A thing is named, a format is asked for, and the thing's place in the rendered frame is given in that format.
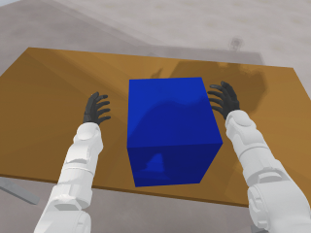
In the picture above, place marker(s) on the left robot upper arm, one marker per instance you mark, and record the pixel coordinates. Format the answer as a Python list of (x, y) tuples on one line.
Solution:
[(64, 222)]

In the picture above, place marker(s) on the carton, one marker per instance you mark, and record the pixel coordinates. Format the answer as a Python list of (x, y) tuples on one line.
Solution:
[(172, 133)]

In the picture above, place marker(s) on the robot right hand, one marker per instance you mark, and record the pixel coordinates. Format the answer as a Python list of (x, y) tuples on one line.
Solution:
[(229, 102)]

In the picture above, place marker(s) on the robot left hand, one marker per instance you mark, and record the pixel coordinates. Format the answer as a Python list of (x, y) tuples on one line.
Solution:
[(91, 114)]

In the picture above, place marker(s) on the right robot upper arm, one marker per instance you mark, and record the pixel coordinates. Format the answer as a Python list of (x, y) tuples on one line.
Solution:
[(278, 207)]

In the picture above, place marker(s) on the table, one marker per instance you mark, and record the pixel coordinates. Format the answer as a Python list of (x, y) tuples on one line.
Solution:
[(43, 97)]

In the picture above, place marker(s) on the robot right forearm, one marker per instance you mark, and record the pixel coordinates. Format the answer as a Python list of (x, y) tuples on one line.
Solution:
[(258, 163)]

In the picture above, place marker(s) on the robot left forearm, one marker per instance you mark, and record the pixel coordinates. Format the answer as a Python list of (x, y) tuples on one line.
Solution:
[(73, 190)]

